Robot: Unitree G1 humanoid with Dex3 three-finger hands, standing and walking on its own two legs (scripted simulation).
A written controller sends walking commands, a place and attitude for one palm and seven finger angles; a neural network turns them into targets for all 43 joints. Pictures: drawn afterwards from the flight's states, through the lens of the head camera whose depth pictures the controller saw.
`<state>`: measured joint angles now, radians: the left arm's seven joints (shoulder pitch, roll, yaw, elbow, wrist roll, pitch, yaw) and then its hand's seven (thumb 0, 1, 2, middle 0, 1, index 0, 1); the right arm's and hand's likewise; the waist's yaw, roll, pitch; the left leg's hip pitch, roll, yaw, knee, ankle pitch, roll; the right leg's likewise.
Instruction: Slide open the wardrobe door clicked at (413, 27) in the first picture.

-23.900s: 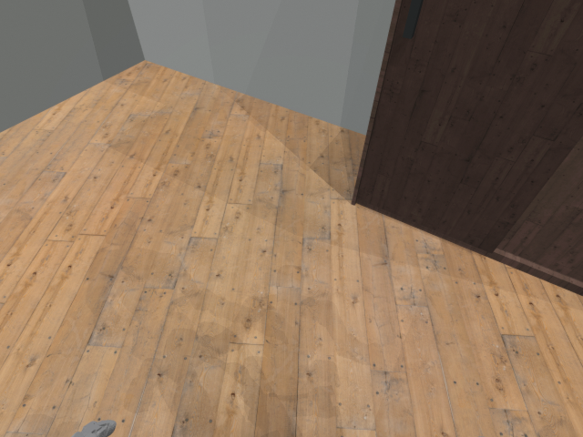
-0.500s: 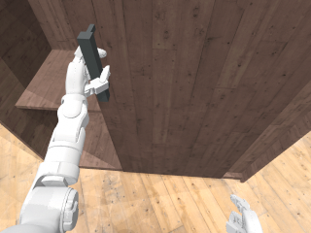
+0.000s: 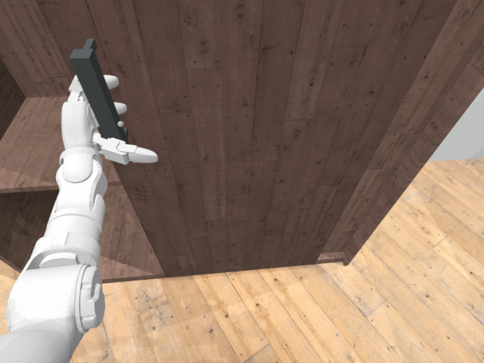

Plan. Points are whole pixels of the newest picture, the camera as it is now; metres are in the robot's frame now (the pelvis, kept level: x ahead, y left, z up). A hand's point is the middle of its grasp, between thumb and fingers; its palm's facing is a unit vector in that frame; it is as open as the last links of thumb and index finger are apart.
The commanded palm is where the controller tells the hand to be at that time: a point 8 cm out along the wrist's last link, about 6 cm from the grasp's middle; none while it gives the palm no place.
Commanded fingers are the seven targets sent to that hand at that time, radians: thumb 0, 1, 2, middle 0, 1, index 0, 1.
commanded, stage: loosen the grip on the handle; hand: left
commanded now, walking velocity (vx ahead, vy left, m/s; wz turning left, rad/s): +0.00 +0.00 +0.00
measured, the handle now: (107, 102) +0.51 +0.22 +0.16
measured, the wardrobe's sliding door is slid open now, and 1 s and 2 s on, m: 0.45 0.45 0.45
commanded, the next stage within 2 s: slip the hand off the handle in 0.02 s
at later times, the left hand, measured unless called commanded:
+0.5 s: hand (90, 127) +0.46 +0.24 +0.15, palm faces +0.26 -0.96 -0.09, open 14.7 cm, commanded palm +0.42 +0.29 +0.15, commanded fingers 0.00 -0.55 0.20 -0.25 -1.15 -0.25 -1.15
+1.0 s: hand (78, 150) +0.41 +0.25 +0.14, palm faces +0.24 -0.97 -0.09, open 14.7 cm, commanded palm +0.37 +0.29 +0.15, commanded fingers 0.00 -0.55 0.20 -0.25 -1.15 -0.25 -1.15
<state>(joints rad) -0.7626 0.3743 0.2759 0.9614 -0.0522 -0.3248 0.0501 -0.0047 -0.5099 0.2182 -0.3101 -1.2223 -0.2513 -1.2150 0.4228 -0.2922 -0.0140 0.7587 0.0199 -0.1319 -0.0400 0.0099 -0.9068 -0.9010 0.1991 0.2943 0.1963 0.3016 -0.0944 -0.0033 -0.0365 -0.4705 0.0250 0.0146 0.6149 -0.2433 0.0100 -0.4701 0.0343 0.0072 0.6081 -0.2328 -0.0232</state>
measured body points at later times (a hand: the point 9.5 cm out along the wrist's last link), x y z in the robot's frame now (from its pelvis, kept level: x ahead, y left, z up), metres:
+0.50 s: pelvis +0.03 +0.03 +0.00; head +0.06 +0.04 +0.45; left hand +0.44 +0.29 +0.16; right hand +0.17 -0.21 -0.09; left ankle +0.04 +0.13 -0.72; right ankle +0.05 -0.10 -0.72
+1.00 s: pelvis +0.05 +0.02 +0.00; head +0.06 +0.01 +0.45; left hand +0.39 +0.30 +0.15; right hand +0.15 -0.24 -0.11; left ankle +0.04 +0.13 -0.72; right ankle +0.05 -0.10 -0.72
